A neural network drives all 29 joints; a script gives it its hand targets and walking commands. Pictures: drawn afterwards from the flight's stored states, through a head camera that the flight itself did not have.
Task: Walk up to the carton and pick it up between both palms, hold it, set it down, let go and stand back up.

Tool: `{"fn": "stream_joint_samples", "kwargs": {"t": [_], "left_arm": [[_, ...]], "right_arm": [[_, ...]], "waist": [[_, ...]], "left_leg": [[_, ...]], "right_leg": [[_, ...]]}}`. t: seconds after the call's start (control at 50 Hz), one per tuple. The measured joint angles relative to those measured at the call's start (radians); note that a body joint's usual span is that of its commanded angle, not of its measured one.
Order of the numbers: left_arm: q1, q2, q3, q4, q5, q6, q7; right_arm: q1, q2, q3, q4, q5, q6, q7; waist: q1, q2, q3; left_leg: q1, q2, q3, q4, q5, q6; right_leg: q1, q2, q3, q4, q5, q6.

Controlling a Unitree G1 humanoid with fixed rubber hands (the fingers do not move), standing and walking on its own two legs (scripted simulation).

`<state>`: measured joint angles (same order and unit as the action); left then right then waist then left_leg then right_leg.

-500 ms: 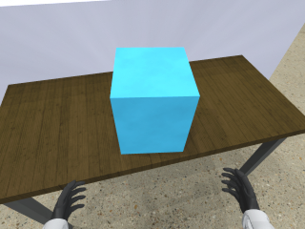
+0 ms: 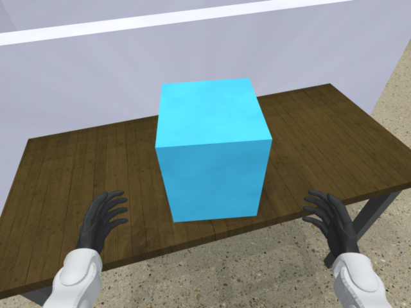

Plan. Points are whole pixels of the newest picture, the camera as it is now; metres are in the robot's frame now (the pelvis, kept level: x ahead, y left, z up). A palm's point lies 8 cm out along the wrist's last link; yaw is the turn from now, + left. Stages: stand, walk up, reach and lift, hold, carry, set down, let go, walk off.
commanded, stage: reach and lift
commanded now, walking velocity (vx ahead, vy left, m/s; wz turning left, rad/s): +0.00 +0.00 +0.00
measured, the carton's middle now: (210, 151) +0.43 +0.01 +0.06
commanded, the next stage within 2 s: none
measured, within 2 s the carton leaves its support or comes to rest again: neither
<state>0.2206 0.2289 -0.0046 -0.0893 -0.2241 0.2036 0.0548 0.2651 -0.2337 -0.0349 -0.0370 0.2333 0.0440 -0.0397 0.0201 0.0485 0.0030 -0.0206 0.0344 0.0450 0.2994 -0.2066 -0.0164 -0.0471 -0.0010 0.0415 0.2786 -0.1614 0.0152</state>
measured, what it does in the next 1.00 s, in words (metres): stands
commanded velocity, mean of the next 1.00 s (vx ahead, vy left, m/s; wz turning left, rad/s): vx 0.00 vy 0.00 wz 0.00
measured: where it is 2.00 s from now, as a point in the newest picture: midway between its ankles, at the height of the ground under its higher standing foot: outside the picture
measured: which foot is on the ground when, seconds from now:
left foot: down 0.00-1.00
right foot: down 0.00-1.00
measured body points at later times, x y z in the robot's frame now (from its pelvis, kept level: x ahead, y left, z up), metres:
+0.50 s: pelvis +0.01 -0.01 +0.00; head +0.01 -0.02 +0.45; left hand +0.31 +0.22 +0.13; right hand +0.33 -0.22 +0.11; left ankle -0.02 +0.12 -0.75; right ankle +0.00 -0.13 -0.75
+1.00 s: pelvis -0.01 -0.01 +0.00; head +0.00 +0.00 +0.45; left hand +0.37 +0.22 +0.18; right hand +0.40 -0.22 +0.17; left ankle -0.02 +0.12 -0.75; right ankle +0.00 -0.13 -0.75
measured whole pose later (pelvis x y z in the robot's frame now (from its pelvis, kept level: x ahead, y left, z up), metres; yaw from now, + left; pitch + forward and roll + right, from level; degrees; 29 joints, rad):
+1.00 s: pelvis -0.01 -0.01 +0.00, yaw +0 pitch +1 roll -1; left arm -0.54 0.30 0.19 0.03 -0.17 0.74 0.07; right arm -0.62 -0.44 0.01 0.38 0.47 0.41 -0.06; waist 0.00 -0.01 -0.02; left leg -0.16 0.05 0.02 0.34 -0.20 -0.03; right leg -0.18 0.02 0.03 0.31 -0.15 0.00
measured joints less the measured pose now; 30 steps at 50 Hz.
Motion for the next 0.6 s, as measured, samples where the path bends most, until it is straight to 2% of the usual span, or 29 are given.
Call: {"fn": "stream_joint_samples", "kwargs": {"t": [0.12, 0.24, 0.48, 0.6], "left_arm": [[-0.064, -0.029, 0.037, -0.054, 0.018, 0.107, 0.019], [-0.186, -0.015, 0.091, -0.092, 0.026, 0.190, 0.034], [-0.304, -0.006, 0.178, -0.145, 0.047, 0.371, -0.031], [-0.383, 0.007, 0.215, -0.137, 0.054, 0.442, -0.047]], "right_arm": [[-0.061, -0.029, -0.010, -0.039, 0.018, 0.087, -0.005], [-0.204, -0.043, -0.009, -0.011, 0.054, 0.152, -0.006], [-0.369, -0.084, 0.034, 0.016, 0.120, 0.249, -0.081], [-0.441, -0.120, 0.050, 0.017, 0.154, 0.289, -0.101]], "waist": [[0.024, -0.034, 0.028], [0.039, -0.063, 0.041], [-0.008, -0.032, 0.037], [-0.027, -0.035, 0.036]], "left_leg": [[0.005, 0.008, 0.012, -0.019, 0.014, -0.008], [-0.026, 0.015, 0.004, -0.025, 0.026, -0.018], [-0.014, 0.019, -0.015, -0.019, 0.003, -0.021], [-0.016, 0.017, -0.015, -0.004, -0.010, -0.019]], "right_leg": [[-0.012, 0.010, 0.013, 0.005, 0.007, -0.007], [-0.047, 0.017, 0.007, 0.014, 0.009, -0.017], [-0.019, 0.020, -0.009, -0.002, -0.008, -0.016], [-0.018, 0.019, -0.007, 0.003, -0.014, -0.013]]}}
